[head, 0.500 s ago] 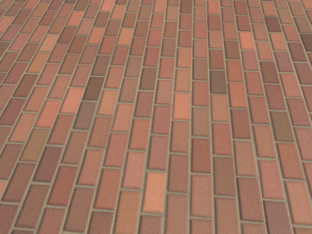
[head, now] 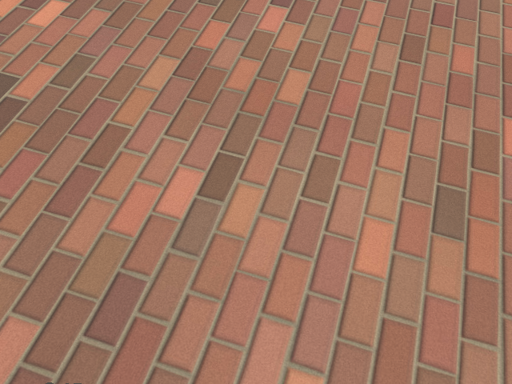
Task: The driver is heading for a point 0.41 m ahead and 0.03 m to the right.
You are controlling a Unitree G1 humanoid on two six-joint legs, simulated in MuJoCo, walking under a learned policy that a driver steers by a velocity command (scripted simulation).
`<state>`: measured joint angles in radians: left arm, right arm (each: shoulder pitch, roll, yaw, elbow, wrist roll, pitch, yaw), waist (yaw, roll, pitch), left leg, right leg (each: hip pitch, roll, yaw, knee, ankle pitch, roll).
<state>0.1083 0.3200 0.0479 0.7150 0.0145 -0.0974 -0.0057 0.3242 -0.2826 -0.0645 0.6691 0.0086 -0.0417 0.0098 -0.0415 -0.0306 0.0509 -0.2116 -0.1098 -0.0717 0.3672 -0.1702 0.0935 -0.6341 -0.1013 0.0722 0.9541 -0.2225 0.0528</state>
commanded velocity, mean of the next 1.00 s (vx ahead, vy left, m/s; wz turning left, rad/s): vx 0.25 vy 0.00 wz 0.19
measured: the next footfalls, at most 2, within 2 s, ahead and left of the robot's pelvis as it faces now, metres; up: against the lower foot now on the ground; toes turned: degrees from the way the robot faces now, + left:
right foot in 0.24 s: +0.32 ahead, -0.14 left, +0.00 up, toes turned +8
left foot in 0.66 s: +0.42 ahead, +0.10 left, +0.00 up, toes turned +7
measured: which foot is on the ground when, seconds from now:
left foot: down 0.00-0.26, up 0.28-0.64, down 0.66-1.00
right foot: up 0.00-0.22, down 0.24-1.00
